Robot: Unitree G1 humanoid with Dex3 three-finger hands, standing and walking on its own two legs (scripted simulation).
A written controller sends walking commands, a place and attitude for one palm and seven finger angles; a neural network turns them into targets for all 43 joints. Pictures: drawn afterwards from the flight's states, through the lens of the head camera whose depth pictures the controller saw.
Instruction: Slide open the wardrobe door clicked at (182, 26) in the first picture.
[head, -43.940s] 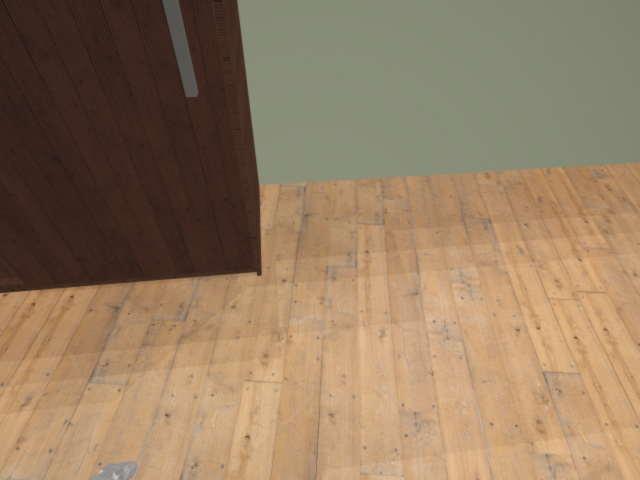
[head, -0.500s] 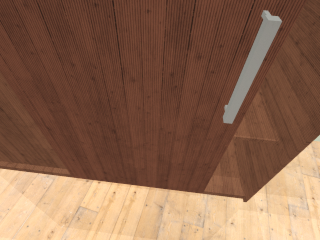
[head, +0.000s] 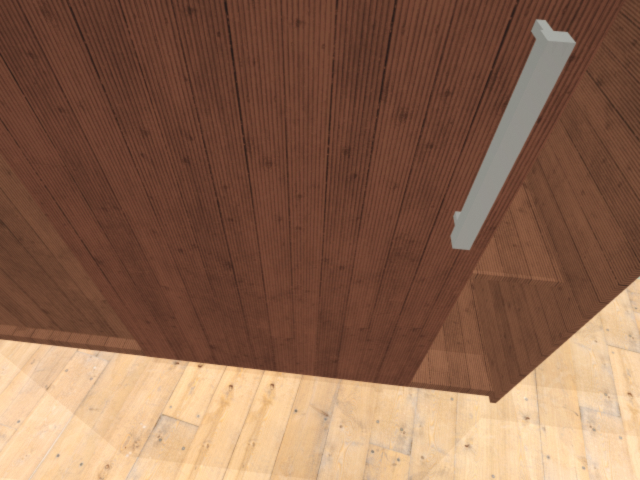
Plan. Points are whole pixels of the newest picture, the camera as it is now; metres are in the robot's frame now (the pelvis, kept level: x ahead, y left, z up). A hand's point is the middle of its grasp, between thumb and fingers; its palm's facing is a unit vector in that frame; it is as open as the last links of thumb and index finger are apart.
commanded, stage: look again from close up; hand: right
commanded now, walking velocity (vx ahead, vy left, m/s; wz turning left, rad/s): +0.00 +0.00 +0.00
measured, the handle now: (493, 153) +0.49 -0.19 +0.18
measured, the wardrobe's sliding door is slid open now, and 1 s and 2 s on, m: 0.27 0.27 0.27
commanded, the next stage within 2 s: raise the hand with hooked fingers in 0.52 s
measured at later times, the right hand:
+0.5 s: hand out of the picture +0.02 -0.18 -0.17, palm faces +0.02 +0.98 -0.20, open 7.4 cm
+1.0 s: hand (487, 472) +0.16 -0.17 -0.01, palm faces -0.01 +1.00 +0.04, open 8.3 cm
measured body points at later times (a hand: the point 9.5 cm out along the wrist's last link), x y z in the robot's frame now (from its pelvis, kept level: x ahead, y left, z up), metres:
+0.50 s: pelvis +0.00 +0.00 +0.00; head +0.01 +0.01 +0.45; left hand +0.00 +0.22 -0.16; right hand +0.02 -0.23 -0.16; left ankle -0.01 +0.08 -0.74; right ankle -0.03 -0.14 -0.74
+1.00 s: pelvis -0.03 -0.01 -0.04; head -0.02 -0.02 +0.41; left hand +0.20 +0.24 -0.06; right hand +0.15 -0.23 -0.01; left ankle +0.00 +0.08 -0.74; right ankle -0.03 -0.14 -0.74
